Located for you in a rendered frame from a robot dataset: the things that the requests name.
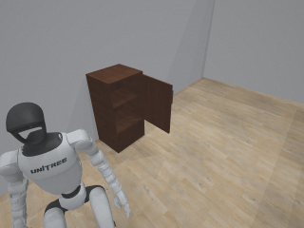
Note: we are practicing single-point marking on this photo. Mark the robot left hand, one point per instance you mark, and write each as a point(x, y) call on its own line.
point(122, 197)

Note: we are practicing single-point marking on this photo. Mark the robot torso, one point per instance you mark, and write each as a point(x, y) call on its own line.
point(58, 172)

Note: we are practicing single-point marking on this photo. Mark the right robot upper arm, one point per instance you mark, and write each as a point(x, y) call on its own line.
point(9, 169)

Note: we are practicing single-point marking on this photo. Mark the right robot forearm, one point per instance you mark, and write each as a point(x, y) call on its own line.
point(18, 209)

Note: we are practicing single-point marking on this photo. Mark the robot left thigh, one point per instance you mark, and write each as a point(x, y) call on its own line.
point(100, 206)

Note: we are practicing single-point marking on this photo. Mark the cupboard door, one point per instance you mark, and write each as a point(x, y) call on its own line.
point(157, 102)

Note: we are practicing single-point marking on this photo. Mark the left robot upper arm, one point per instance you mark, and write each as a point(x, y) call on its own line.
point(81, 140)

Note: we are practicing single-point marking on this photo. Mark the left robot forearm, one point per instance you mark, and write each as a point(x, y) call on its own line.
point(108, 175)

